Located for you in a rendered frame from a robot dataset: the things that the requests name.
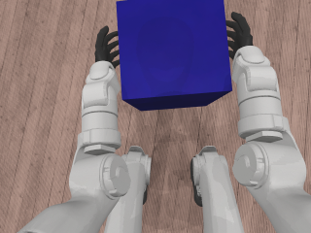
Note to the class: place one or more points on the robot left thigh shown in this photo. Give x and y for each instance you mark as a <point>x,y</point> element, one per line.
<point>126,217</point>

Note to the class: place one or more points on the left robot hand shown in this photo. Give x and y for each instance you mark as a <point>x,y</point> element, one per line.
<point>102,49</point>

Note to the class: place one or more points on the carton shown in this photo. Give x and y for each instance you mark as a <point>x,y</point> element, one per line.
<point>173,53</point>

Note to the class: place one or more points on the right robot hand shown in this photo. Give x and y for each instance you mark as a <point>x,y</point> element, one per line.
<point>241,35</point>

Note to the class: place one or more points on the left robot upper arm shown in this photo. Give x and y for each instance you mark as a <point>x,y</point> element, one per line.
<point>96,184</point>

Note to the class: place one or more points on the left robot shin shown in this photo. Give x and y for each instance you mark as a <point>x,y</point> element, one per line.
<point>136,149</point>

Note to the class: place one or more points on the right robot forearm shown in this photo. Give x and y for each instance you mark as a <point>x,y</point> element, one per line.
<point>259,100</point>

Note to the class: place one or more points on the left robot forearm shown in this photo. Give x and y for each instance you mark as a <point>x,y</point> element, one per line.
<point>100,133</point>

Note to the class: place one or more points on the right robot upper arm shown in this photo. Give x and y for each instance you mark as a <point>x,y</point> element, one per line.
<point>275,175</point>

